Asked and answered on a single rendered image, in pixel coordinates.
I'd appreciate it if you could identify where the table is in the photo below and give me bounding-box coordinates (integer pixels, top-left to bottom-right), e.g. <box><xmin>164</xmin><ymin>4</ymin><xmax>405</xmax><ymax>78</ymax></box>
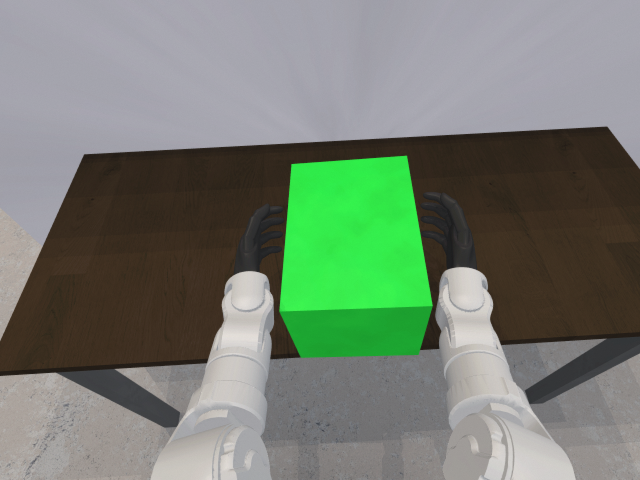
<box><xmin>0</xmin><ymin>127</ymin><xmax>640</xmax><ymax>428</ymax></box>

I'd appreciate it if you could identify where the right robot forearm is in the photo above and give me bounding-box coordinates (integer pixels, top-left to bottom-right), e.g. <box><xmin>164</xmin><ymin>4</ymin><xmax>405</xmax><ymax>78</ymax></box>
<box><xmin>435</xmin><ymin>267</ymin><xmax>556</xmax><ymax>443</ymax></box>

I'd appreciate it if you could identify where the carton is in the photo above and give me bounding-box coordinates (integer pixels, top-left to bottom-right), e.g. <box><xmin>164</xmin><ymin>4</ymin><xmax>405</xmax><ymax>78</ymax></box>
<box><xmin>279</xmin><ymin>156</ymin><xmax>433</xmax><ymax>358</ymax></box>

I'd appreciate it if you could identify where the robot right upper arm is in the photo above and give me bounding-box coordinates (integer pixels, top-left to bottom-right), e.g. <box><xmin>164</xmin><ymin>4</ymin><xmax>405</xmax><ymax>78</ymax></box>
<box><xmin>442</xmin><ymin>412</ymin><xmax>576</xmax><ymax>480</ymax></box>

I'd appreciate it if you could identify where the robot left hand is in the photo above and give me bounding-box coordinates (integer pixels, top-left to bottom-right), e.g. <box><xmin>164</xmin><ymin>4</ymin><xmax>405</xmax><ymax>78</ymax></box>
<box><xmin>234</xmin><ymin>203</ymin><xmax>284</xmax><ymax>275</ymax></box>

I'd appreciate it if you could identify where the robot left upper arm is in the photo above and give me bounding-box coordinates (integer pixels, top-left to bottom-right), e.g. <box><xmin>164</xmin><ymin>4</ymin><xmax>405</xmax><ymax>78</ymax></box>
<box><xmin>151</xmin><ymin>423</ymin><xmax>272</xmax><ymax>480</ymax></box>

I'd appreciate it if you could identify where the left robot forearm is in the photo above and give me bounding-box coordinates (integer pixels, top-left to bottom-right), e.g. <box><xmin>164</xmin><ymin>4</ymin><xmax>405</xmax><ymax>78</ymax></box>
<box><xmin>150</xmin><ymin>271</ymin><xmax>274</xmax><ymax>480</ymax></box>

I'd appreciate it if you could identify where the robot right hand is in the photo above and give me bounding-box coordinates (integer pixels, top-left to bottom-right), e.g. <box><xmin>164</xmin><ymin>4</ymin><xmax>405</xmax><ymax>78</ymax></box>
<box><xmin>420</xmin><ymin>192</ymin><xmax>477</xmax><ymax>270</ymax></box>

